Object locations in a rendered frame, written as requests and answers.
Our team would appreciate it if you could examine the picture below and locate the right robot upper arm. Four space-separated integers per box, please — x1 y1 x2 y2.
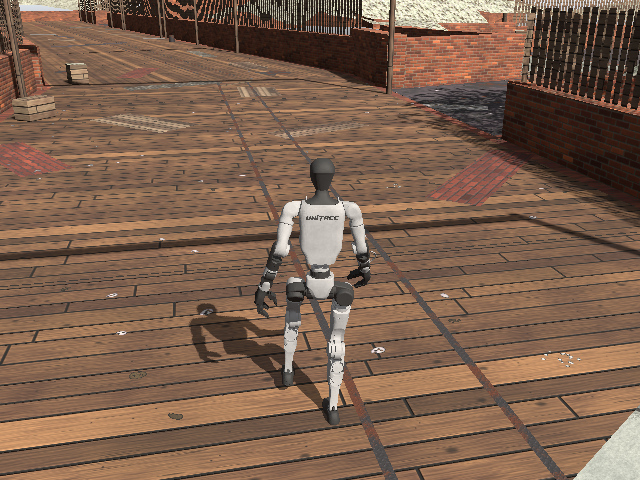
342 201 367 255

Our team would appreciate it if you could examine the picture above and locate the right robot forearm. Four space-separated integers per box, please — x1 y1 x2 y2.
356 240 371 273

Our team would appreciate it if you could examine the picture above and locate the left robot forearm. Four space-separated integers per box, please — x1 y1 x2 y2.
258 241 282 292

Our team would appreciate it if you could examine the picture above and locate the left robot foot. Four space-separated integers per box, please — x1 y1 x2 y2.
281 364 295 386

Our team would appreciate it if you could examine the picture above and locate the right robot hand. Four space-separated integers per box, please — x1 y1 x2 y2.
347 267 371 288

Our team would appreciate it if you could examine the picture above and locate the left robot upper arm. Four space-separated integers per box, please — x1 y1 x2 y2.
274 201 301 258

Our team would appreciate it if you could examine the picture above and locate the left robot hand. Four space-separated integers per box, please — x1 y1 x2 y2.
254 287 277 318

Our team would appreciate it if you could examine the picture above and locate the robot left shin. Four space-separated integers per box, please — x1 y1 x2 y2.
284 311 298 373

